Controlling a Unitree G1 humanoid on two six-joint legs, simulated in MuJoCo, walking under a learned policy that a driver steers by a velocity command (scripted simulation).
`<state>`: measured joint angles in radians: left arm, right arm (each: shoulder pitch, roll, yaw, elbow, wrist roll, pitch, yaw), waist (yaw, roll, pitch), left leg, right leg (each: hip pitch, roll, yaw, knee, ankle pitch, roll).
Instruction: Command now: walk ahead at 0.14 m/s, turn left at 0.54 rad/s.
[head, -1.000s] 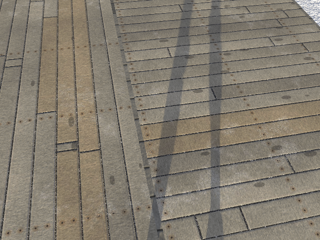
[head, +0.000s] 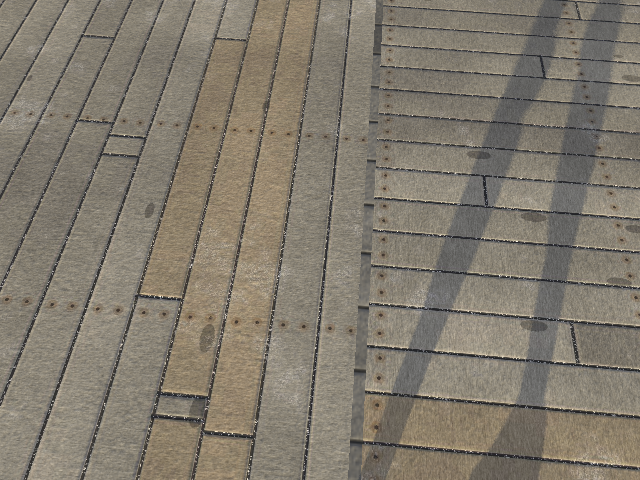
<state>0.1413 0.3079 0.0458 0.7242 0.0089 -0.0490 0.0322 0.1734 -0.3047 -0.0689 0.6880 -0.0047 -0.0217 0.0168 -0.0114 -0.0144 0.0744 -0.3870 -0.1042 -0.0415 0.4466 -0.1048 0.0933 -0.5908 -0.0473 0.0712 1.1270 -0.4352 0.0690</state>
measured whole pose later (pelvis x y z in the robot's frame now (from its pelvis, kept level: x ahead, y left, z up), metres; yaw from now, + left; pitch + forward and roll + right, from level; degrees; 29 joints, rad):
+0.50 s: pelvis +0.08 -0.05 +0.01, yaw +18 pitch +2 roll +1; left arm 0.16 0.26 0.06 0.70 0.02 0.01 0.04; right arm 0.18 -0.33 -0.09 0.64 0.02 0.07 -0.02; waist 0.02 0.03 0.05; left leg -0.50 -0.02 -0.05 1.01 -0.44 -0.09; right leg -0.29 -0.05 -0.03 0.46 -0.20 0.00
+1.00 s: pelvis +0.07 -0.02 +0.00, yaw +21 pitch -1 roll +1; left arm 0.20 0.27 0.05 0.83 0.01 0.02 0.02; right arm 0.13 -0.22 -0.02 0.74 -0.02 0.01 0.00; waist 0.01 0.00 0.02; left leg -0.23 -0.04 -0.02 0.50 -0.26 0.02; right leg -0.21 -0.05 0.02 0.52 -0.29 0.04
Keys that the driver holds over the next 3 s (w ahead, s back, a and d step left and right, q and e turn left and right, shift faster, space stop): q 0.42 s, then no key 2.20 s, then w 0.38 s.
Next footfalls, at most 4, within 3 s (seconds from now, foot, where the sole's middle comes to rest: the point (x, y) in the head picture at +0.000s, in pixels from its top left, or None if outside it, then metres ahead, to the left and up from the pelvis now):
0.26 right None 0.18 -0.15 -0.77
0.64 left None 0.08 0.10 -0.77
0.94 right None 0.15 -0.14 -0.77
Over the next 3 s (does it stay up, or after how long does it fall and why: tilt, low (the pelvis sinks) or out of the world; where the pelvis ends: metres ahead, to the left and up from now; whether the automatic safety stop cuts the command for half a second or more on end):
stays up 0.14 0.02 0.00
